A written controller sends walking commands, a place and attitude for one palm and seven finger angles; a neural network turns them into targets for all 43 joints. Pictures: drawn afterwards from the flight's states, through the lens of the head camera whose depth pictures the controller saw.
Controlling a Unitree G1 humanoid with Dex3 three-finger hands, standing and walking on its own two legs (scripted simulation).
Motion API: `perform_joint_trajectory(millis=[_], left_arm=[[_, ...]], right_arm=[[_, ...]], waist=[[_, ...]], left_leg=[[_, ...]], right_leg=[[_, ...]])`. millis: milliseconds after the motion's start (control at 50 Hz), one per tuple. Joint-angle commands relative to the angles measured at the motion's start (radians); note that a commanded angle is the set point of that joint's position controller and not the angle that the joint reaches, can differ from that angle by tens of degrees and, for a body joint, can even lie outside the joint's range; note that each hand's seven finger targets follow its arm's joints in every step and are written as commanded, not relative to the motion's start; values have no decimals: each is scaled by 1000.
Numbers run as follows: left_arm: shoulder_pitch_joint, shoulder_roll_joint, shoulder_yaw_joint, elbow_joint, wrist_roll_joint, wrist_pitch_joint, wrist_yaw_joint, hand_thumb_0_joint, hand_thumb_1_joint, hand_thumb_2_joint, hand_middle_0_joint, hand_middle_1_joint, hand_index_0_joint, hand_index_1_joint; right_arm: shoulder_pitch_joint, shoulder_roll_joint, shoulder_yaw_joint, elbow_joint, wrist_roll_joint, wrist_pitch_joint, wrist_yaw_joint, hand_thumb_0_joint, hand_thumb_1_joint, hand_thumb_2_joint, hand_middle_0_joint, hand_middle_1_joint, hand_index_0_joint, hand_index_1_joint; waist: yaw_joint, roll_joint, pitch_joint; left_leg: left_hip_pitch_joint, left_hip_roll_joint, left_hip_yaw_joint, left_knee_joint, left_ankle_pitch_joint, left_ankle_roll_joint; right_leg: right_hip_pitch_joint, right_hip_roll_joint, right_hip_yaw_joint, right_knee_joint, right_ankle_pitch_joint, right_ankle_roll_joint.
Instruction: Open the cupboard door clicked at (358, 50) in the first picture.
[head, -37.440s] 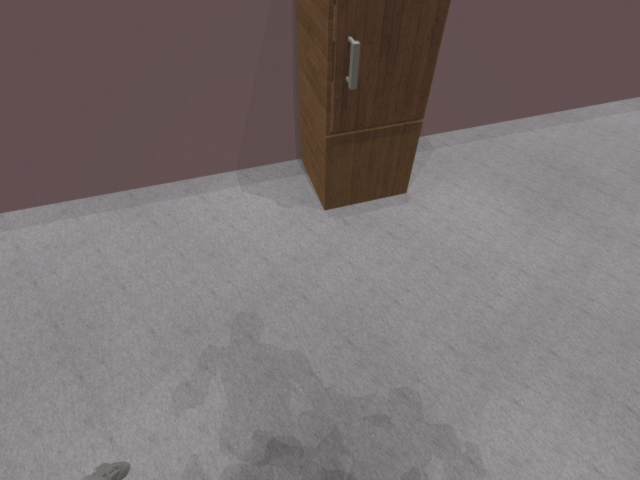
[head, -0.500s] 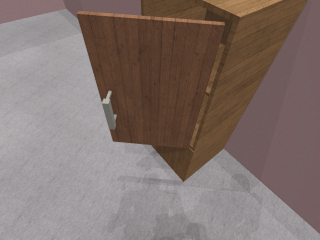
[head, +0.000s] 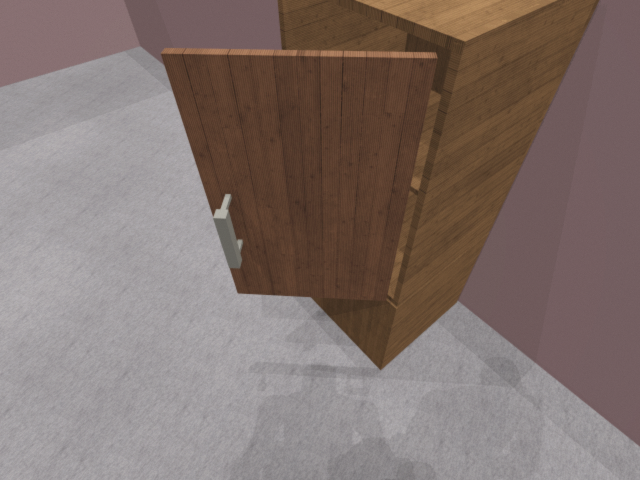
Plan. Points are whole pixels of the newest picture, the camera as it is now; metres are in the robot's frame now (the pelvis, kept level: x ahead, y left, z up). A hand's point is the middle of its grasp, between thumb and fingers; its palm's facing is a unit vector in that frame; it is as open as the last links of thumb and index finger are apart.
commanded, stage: come to a stop and stand still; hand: left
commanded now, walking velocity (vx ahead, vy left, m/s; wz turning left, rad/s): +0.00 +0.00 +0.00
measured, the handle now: (231, 232) +0.55 +0.21 -0.08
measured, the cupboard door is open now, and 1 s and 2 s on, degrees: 46 46 46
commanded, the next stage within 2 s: look again from close up in 0.10 s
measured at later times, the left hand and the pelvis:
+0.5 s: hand out of the picture +0.03 +0.17 -0.17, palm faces -0.01 -0.98 -0.22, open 7.3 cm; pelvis +0.01 -0.01 +0.00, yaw -1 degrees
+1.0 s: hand (197, 414) +0.20 +0.17 -0.03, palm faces +0.23 -0.97 -0.07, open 7.6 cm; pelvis +0.00 -0.02 -0.01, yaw +2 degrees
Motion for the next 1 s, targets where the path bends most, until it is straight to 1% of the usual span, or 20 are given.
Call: perform_joint_trajectory(millis=[0, 40, 180, 340, 460, 540, 600, 660, 760, 780, 800, 820, 840, 860, 880, 900, 920, 940, 960, 980], left_arm=[[14, 123, 21, -47, -8, -11, 5, 0, 900, 900, -200, -300, -200, -300], [16, 126, 24, -44, -6, -10, 5, 0, 900, 900, -200, -300, -200, -300], [16, 134, 26, -24, -10, -14, 5, 0, 900, 900, -200, -300, -200, -300], [7, 134, 29, -3, -8, -14, 7, 0, 900, 900, -200, -300, -200, -300], [3, 141, 32, 6, -8, -18, 8, 0, 900, 900, -200, -300, -200, -300], [3, 142, 33, 10, -6, -18, 7, 0, 900, 900, -200, -300, -200, -300], [-3, 149, 34, 11, -8, -19, 6, 0, 900, 900, -200, -300, -200, -300], [-4, 148, 33, 13, -6, -18, 6, 0, 900, 900, -200, -300, -200, -300], [-7, 155, 36, 11, -6, -20, 5, 0, 900, 900, -200, -300, -200, -300], [96, 131, 35, 52, 1, -28, 49, 0, 900, 900, -200, -300, -200, -300], [-658, 365, 180, -1474, -205, -250, 30, 0, 877, 890, -202, -315, -202, -315], [-169, 285, 168, -1182, -125, -206, 63, 0, 853, 880, -203, -330, -203, -330], [86, 59, 49, -1020, -164, -81, 78, 0, 830, 870, -205, -345, -205, -345], [26, 4, 43, -987, -188, -84, 56, 0, 807, 860, -207, -360, -207, -360], [-50, 67, 113, -986, -196, -140, 31, 0, 783, 850, -208, -375, -208, -375], [-18, 93, 171, -908, -199, -207, -3, 0, 760, 840, -210, -390, -210, -390], [124, 44, 187, -790, -214, -275, -52, 0, 737, 830, -212, -405, -212, -405], [227, 35, 205, -723, -222, -350, -108, 0, 713, 820, -213, -420, -213, -420], [262, -3, 187, -739, -240, -435, -171, 0, 690, 810, -215, -435, -215, -435], [262, 4, 193, -754, -253, -519, -233, 0, 667, 800, -217, -450, -217, -450]], right_arm=[[41, -90, -9, -41, -1, -21, 2, 0, -900, -900, 200, 300, 200, 300], [47, -82, -6, -26, -2, -23, 2, 0, -900, -900, 200, 300, 200, 300], [62, -81, 0, 26, 0, -30, 0, 0, -900, -900, 200, 300, 200, 300], [58, -63, 0, 68, 1, -28, -5, 0, -900, -900, 200, 300, 200, 300], [44, -71, -4, 82, 1, -28, -8, 0, -900, -900, 200, 300, 200, 300], [29, -66, -6, 86, 2, -25, -9, 0, -900, -900, 200, 300, 200, 300], [25, -78, -6, 87, 1, -25, -9, 0, -900, -900, 200, 300, 200, 300], [12, -81, -8, 87, 2, -24, -10, 0, -900, -900, 200, 300, 200, 300], [8, -87, -10, 88, 2, -26, -11, 0, -900, -900, 200, 300, 200, 300], [-54, -101, -21, 22, 13, -26, -6, 0, -900, -900, 200, 300, 200, 300], [-23, -244, -32, -314, 68, -173, -46, 0, -900, -900, 200, 300, 200, 300], [-87, -172, -23, -275, 44, -252, -78, 0, -900, -900, 200, 300, 200, 300], [-81, -129, -30, -282, 63, -273, -65, 0, -900, -900, 200, 300, 200, 300], [-55, -160, -39, -258, 63, -276, -58, 0, -900, -900, 200, 300, 200, 300], [-76, -189, -63, -314, 50, -284, -55, 0, -900, -900, 200, 300, 200, 300], [-62, -203, -79, -328, 30, -286, -52, 0, -900, -900, 200, 300, 200, 300], [-78, -192, -87, -355, 22, -288, -44, 0, -900, -900, 200, 300, 200, 300], [-100, -186, -92, -386, 26, -296, -27, 0, -900, -900, 200, 300, 200, 300], [-113, -177, -93, -419, 21, -304, -11, 0, -900, -900, 200, 300, 200, 300], [-134, -177, -101, -447, 18, -311, 2, 0, -900, -900, 200, 300, 200, 300]], waist=[[0, -45, 46], [4, -31, 47], [8, -52, 0], [9, -45, 22], [8, -44, 2], [8, -47, 15], [6, -37, -4], [8, -35, 14], [7, -41, -10], [30, -46, 7], [-69, 139, -465], [26, 251, -445], [-2, 204, -270], [-41, 21, -118], [-60, -90, -17], [-62, -215, -35], [-22, -283, -28], [22, -238, -46], [49, -231, -107], [61, -212, -155]], left_leg=[[-50, 96, -136, -166, 69, 20], [-48, 97, -131, -176, 86, 21], [-1, 94, -113, -167, 161, 15], [15, 99, -103, -169, 195, 10], [44, 102, -93, -157, 236, 4], [51, 104, -88, -160, 220, 2], [58, 104, -88, -161, 224, -2], [58, 106, -87, -165, 218, -2], [72, 109, -86, -164, 240, -3], [-4, 119, -43, 67, 309, -32], [229, -6, -79, -77, 429, -2], [269, 23, -71, -83, 573, 7], [164, 41, -97, -74, 546, -21], [82, 33, -106, -41, 456, -15], [-23, 14, -113, 11, 334, -6], [-109, 1, -107, 65, 246, -7], [-213, -6, -107, 118, 184, -13], [-284, -21, -95, 169, 157, -24], [-343, -29, -87, 223, 141, -32], [-407, -35, -77, 286, 122, -36]], right_leg=[[-12, -55, 97, -99, 26, -45], [4, -56, 91, -100, 51, -44], [38, -70, 99, -103, 130, -43], [40, -73, 96, -115, 184, -44], [51, -78, 102, -114, 260, -46], [42, -77, 105, -131, 258, -47], [54, -80, 109, -131, 269, -48], [43, -78, 110, -139, 262, -48], [61, -80, 110, -139, 294, -48], [54, -143, 174, -118, 705, -12], [160, -36, 96, -39, 593, -48], [113, 15, 65, 10, 359, -60], [6, 15, 6, -2, 186, -40], [-73, 26, -11, -23, 213, -29], [-154, 29, -23, -13, 217, -19], [-224, 32, -34, 23, 172, -10], [-278, 36, -36, 80, 122, -9], [-296, 31, -23, 141, 110, -19], [-318, 33, -18, 218, 108, -25], [-348, 32, 0, 284, 112, -29]])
